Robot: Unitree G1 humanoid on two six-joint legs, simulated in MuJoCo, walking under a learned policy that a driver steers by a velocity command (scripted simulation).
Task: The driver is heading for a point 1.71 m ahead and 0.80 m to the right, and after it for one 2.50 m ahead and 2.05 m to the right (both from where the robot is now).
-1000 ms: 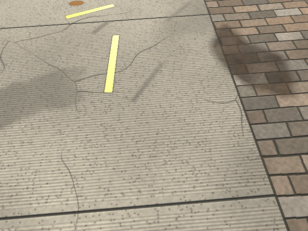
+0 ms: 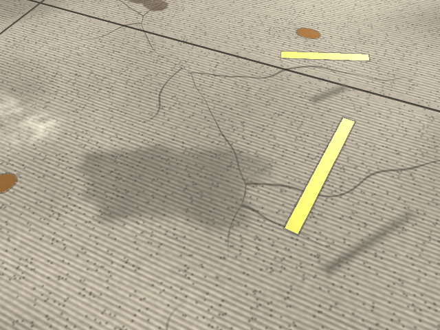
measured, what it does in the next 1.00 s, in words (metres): steps on the spot, turning right: left foot, then right foot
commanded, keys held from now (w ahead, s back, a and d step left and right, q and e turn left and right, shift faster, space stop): e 1.00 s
